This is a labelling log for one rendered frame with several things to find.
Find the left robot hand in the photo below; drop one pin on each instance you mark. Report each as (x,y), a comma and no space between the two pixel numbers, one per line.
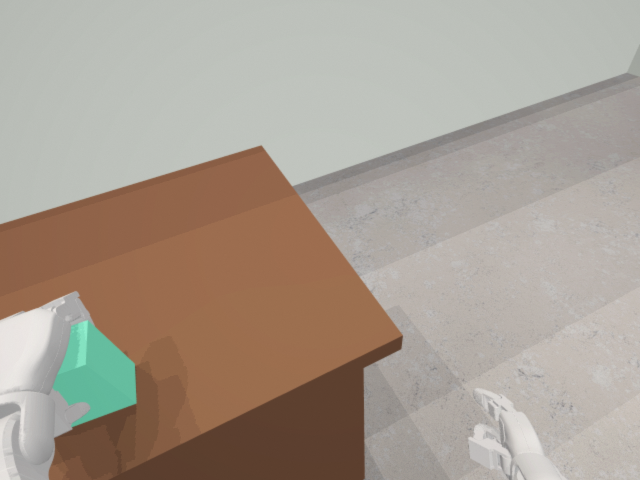
(33,345)

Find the robot right forearm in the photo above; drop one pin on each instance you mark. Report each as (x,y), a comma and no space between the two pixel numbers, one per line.
(533,466)

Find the sponge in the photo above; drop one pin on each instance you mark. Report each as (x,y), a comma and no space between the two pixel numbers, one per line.
(95,371)

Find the table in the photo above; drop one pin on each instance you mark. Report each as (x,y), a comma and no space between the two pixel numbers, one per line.
(248,327)

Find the right robot hand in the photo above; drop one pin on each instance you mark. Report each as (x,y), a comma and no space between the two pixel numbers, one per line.
(494,449)

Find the robot left forearm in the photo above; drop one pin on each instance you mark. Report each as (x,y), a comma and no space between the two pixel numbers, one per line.
(27,444)

